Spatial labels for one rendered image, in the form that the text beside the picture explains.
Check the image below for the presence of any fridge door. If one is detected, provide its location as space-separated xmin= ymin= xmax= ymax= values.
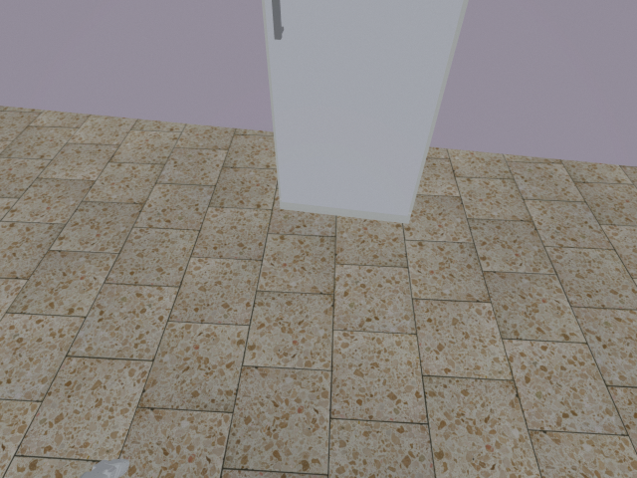
xmin=265 ymin=0 xmax=464 ymax=216

